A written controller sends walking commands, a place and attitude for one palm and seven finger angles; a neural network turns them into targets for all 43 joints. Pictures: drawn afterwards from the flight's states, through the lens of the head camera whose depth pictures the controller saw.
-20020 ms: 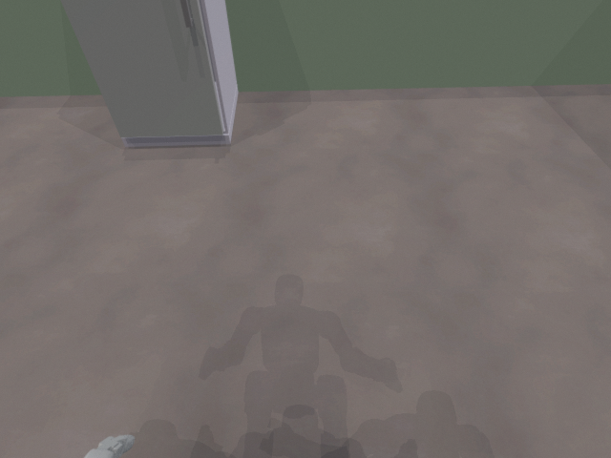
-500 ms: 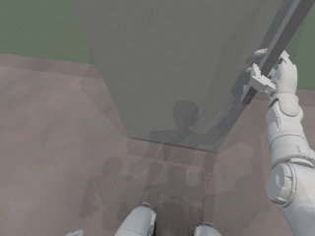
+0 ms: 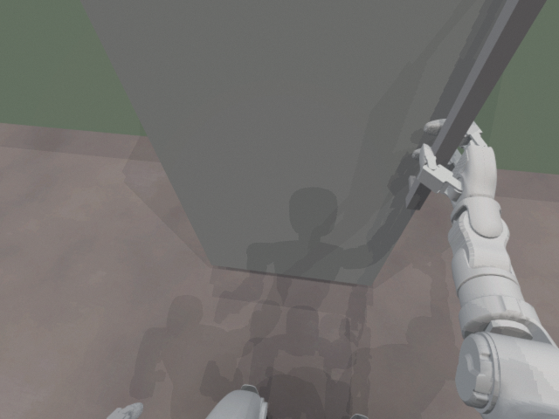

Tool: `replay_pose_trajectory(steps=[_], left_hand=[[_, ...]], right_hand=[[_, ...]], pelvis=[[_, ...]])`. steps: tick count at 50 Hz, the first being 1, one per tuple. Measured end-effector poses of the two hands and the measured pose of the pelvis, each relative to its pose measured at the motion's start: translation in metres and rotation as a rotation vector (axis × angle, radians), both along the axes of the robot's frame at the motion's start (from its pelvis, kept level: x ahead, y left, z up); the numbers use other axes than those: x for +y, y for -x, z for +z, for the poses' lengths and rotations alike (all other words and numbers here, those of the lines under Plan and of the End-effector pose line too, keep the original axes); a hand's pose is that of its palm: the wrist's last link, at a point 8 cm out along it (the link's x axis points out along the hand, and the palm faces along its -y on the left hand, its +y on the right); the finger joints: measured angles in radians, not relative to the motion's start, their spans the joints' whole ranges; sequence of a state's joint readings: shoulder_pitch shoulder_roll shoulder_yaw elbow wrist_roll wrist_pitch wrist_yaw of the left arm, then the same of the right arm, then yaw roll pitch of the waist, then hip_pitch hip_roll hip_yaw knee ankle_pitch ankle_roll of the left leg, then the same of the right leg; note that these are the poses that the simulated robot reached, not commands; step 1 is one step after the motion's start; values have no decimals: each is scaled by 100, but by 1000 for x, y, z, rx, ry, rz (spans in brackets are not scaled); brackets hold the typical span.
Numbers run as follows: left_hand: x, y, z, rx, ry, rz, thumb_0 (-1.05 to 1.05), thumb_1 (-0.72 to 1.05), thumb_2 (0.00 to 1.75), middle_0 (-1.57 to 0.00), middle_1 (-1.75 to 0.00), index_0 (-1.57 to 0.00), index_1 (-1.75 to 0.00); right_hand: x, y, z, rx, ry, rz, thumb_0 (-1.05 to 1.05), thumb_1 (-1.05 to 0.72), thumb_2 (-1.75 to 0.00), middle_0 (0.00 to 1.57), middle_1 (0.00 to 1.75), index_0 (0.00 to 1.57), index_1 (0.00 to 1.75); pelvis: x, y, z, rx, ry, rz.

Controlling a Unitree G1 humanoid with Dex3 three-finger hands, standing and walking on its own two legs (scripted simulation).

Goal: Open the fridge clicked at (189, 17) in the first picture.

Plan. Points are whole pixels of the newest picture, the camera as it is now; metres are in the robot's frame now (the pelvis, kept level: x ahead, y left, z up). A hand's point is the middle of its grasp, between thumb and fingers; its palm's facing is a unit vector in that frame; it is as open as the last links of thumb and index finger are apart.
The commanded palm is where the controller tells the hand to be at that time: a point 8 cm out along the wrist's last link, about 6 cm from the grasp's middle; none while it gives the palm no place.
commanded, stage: pull the door a little, standing still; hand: right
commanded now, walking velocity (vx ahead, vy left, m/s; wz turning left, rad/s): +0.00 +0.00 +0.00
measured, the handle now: (459, 104) +0.53 -0.14 +0.15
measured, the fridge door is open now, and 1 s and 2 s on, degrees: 0 19 57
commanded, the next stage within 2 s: walk backward, drawing the door open in 0.42 s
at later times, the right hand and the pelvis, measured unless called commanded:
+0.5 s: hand (426, 196) +0.42 -0.12 +0.08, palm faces -0.06 +1.00 -0.01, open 6.3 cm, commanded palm +0.36 -0.18 +0.08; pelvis +0.06 +0.00 +0.03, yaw +6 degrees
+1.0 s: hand (400, 259) +0.32 -0.08 +0.09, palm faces +0.01 +0.99 -0.13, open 5.9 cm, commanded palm +0.29 -0.13 +0.09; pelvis +0.08 +0.01 +0.05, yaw -6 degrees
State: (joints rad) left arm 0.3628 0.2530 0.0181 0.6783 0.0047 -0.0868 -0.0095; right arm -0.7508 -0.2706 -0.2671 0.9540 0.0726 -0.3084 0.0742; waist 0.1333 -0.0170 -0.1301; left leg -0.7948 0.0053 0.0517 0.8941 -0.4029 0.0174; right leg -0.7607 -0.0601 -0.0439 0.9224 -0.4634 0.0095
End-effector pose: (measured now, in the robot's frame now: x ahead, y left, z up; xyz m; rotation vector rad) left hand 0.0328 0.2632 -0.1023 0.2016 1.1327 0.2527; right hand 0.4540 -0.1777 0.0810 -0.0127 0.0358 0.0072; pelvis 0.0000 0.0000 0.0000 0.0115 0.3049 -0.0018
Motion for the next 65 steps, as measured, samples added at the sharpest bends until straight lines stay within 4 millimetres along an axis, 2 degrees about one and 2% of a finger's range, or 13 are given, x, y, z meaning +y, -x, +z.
replay_pose_trajectory(steps=[12,18,22,28,33,37,42,46,52,55,57,65], left_hand=[[-5,-21,5,-55,44,23,1,91,90,-20,-30,-20,-30],[-6,-31,15,-76,51,53,1,91,90,-20,-30,-20,-30],[-6,-47,24,-104,51,66,1,91,90,-20,-30,-20,-30],[-10,-95,35,-184,42,59,1,91,90,-20,-30,-20,-30],[-20,-149,38,-217,-14,11,1,91,90,-20,-30,-20,-30],[-40,-186,53,-285,27,-54,1,91,90,-19,-30,-20,-30],[-63,-216,70,-372,129,-133,1,91,90,-20,-30,-20,-30],[-64,-232,73,-403,152,-184,1,90,90,-20,-30,-21,-30],[-53,-245,63,-390,70,-315,1,90,90,-20,-30,-21,-30],[-44,-247,52,-420,38,-332,1,90,90,-20,-30,-21,-30],[-40,-242,48,-412,47,-337,1,90,90,-20,-30,-20,-30],[-15,-220,49,-377,135,-414,1,90,90,-20,-30,-21,-30]], right_hand=[[2,6,2,16,4,-11,0,-75,-78,28,134,28,140],[3,13,1,11,0,3,0,-76,-77,23,131,23,140],[3,28,1,4,0,25,0,-76,-76,22,130,22,139],[5,71,4,7,31,83,0,-72,-73,23,130,22,135],[12,87,8,45,158,139,-2,-62,-75,32,134,31,137],[18,105,14,134,171,118,-1,-64,-76,38,136,35,138],[27,122,21,229,175,54,1,-64,-77,35,129,39,139],[34,137,22,245,154,4,2,-65,-77,34,128,40,140],[45,160,17,172,94,-39,4,-65,-79,37,133,39,140],[49,168,12,100,81,-31,4,-65,-80,40,136,39,140],[52,174,12,76,106,-47,3,-64,-81,41,137,38,140],[80,217,15,138,131,-206,2,-65,-79,41,137,33,140]], pelvis=[[2,-12,8,-10,9,29],[1,-27,16,-16,16,67],[-2,-42,22,-24,18,94],[-8,-68,28,-66,14,122],[-17,-81,31,-138,8,41],[-20,-84,47,-205,13,25],[-7,-90,62,-265,46,21],[5,-88,63,-266,74,-42],[17,-74,49,-295,77,-122],[20,-72,29,-323,43,-141],[30,-65,24,-349,73,-167],[90,-46,34,-343,98,-283]])
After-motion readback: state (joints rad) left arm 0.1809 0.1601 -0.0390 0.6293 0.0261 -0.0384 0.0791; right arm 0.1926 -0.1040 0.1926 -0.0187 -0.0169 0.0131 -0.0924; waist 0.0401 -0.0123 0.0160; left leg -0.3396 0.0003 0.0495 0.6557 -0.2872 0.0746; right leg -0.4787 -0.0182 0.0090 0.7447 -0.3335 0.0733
